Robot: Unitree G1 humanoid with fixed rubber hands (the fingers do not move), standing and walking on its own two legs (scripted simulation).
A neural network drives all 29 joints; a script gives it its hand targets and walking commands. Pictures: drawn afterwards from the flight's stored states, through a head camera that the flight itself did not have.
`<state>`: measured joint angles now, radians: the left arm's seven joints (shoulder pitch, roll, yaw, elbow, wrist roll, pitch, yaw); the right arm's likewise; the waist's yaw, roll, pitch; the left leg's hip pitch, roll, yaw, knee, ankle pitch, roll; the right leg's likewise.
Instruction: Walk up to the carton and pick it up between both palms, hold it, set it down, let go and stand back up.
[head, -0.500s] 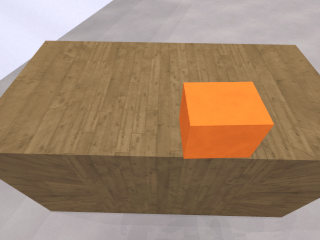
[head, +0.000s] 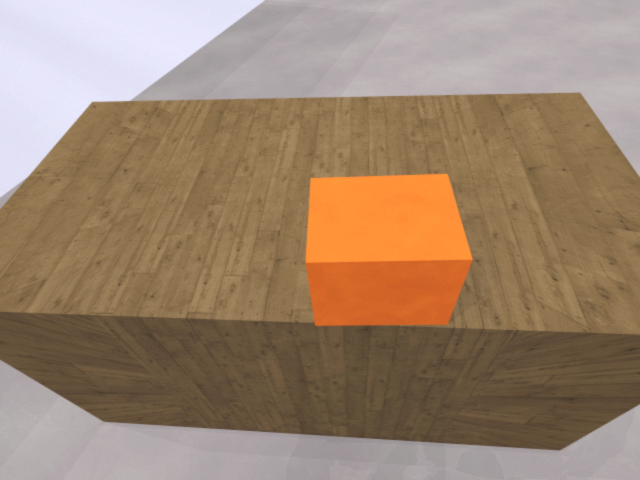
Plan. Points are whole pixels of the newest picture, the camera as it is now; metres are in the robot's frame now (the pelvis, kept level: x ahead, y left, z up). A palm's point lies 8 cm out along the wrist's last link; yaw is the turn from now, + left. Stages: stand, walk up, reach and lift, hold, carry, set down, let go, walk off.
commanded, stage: walk up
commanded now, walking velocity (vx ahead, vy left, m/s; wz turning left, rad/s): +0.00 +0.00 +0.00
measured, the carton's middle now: (379, 251) +0.44 -0.08 +0.00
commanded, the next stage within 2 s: none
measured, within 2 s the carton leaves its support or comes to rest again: neither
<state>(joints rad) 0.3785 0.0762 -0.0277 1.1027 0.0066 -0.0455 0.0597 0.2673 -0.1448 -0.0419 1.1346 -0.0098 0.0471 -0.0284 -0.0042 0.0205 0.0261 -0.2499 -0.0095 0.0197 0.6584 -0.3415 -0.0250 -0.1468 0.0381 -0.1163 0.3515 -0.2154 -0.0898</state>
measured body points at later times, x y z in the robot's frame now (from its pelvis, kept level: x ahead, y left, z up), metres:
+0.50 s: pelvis -0.02 +0.03 +0.00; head -0.01 +0.04 +0.45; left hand -0.06 +0.23 -0.17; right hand -0.09 -0.15 -0.16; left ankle -0.03 +0.12 -0.75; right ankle -0.01 -0.05 -0.75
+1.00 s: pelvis +0.00 +0.09 +0.01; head +0.02 +0.07 +0.45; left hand -0.10 +0.32 -0.13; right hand -0.02 -0.15 -0.16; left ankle +0.01 +0.25 -0.67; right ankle -0.01 -0.06 -0.75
